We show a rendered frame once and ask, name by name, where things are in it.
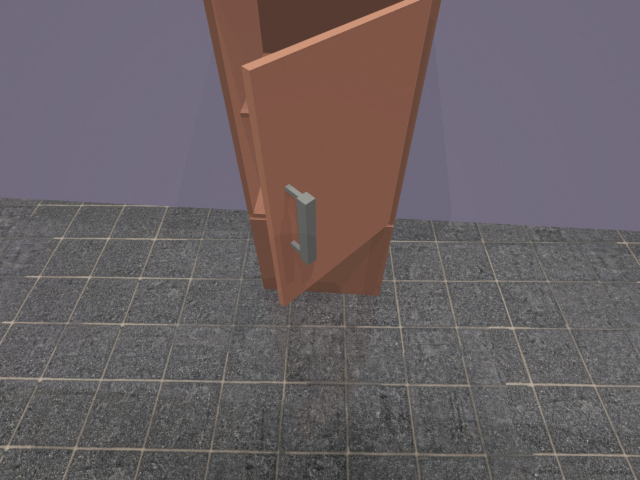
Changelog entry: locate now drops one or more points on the cupboard door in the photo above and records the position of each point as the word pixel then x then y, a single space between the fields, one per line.
pixel 329 116

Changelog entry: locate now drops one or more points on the handle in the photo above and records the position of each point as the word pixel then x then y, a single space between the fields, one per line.
pixel 306 211

